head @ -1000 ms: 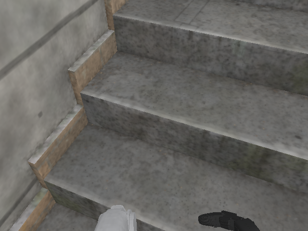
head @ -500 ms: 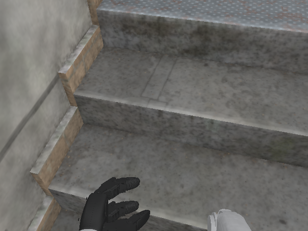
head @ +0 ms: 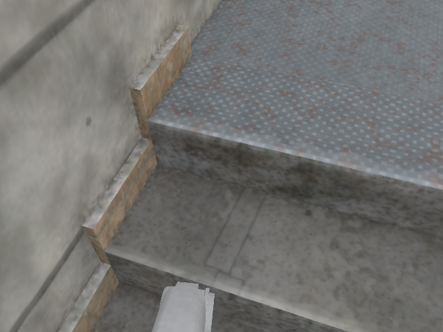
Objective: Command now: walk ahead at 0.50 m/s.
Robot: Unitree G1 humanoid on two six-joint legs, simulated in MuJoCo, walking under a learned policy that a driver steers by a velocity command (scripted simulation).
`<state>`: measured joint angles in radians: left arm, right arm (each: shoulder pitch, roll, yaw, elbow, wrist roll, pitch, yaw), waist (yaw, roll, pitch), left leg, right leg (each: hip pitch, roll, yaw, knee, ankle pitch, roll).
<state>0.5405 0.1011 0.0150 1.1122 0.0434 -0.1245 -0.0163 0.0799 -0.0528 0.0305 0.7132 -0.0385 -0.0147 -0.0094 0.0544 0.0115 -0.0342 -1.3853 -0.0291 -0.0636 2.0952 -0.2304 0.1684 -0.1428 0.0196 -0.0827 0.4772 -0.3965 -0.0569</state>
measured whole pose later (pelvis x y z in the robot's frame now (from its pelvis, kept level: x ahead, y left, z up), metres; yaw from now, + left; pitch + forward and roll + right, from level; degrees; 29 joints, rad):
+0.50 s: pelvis +0.30 +0.03 +0.17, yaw -13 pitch +5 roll +3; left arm 0.06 0.11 -0.01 0.87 -0.01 0.01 -0.07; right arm 0.44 -0.09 0.04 1.20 -0.12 -0.09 0.08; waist 0.01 -0.03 -0.11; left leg -0.21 0.00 0.27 0.46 -0.34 0.04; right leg -1.43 -0.07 0.06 2.12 -0.17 -0.27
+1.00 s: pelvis +0.57 -0.08 +0.33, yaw -29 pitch +4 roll +0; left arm 0.53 0.18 0.02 1.16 0.08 -0.06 -0.07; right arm 0.10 -0.21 0.00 0.86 -0.05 -0.07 0.10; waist 0.04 -0.02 -0.09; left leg -1.30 0.01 -0.11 2.16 -0.30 0.18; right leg -0.36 0.09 0.04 0.68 -0.39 -0.09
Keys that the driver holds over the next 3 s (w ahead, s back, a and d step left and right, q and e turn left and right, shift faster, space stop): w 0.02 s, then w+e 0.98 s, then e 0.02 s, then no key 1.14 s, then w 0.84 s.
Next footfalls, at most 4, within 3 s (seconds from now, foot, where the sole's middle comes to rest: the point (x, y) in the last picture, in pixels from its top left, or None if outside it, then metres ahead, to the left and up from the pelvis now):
0.16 left None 0.30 0.14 -0.60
0.68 right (322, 268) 0.54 -0.16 -0.43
1.16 left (285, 112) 0.89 -0.08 -0.26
1.52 right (382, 144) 0.78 -0.30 -0.26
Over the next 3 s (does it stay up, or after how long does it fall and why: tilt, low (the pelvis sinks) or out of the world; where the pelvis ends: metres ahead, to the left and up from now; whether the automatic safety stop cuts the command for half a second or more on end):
stays up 1.09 -0.34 0.50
